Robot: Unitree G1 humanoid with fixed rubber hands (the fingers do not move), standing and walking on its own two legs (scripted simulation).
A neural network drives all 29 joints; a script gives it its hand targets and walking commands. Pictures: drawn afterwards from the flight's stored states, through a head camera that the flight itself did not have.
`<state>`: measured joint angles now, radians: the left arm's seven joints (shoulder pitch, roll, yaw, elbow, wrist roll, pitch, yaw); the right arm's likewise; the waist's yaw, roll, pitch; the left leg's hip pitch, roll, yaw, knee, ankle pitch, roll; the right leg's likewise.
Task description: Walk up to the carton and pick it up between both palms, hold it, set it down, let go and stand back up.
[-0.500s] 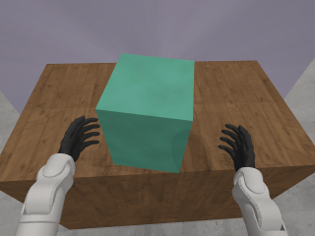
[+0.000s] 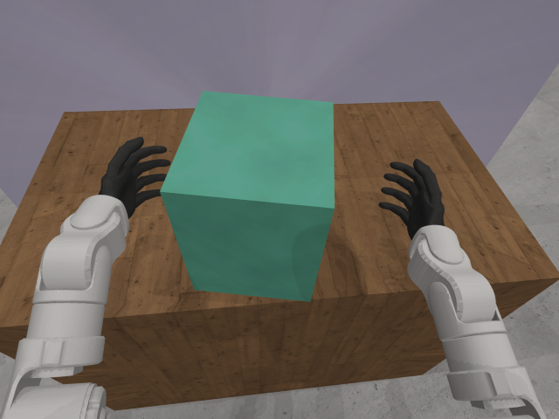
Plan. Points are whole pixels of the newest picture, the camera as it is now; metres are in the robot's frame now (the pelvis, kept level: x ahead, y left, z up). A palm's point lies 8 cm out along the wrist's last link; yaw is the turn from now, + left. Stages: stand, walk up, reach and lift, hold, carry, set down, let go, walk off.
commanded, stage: reach and lift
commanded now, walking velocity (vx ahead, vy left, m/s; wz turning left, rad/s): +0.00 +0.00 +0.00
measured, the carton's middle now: (259, 201) +0.42 +0.04 +0.05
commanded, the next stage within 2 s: none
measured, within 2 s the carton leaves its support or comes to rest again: neither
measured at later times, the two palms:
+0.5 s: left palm (129, 126) +0.43 +0.20 +0.19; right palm (425, 160) +0.40 -0.18 +0.17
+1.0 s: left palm (146, 116) +0.46 +0.19 +0.18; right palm (419, 143) +0.43 -0.18 +0.17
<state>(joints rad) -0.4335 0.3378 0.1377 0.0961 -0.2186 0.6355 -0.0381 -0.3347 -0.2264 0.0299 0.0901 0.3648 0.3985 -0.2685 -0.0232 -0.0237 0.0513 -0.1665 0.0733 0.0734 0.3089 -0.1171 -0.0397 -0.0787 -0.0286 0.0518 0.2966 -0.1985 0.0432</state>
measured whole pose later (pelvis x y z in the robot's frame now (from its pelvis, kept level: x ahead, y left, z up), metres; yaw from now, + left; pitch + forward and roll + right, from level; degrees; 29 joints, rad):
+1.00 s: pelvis +0.00 +0.00 +0.00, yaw +1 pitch +6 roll -1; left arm -1.13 0.39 -0.03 1.10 -0.24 0.32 0.01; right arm -1.02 -0.26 0.06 0.98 0.42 0.28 -0.22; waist -0.08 -0.02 -0.09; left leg -0.36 0.09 0.03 0.38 -0.13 -0.04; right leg -0.24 -0.01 0.02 0.31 -0.18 0.04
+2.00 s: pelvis -0.01 +0.01 -0.01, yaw +1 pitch +15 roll -2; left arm -1.09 0.23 0.03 1.34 -0.11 -0.07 0.06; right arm -0.95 -0.04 -0.18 1.14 0.14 -0.03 -0.22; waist -0.07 -0.02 -0.18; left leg -0.60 0.07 0.00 0.46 -0.13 -0.03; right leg -0.48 -0.02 0.00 0.39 -0.19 0.05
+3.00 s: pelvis +0.02 +0.00 +0.00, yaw +1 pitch +1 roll +0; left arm -0.85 0.00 0.52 0.90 0.41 0.07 -0.11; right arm -0.70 0.17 -0.57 0.84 -0.37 -0.15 -0.10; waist -0.01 -0.06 0.03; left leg -0.18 0.06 0.05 0.30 -0.13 -0.03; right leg -0.08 -0.05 -0.03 0.25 -0.19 0.05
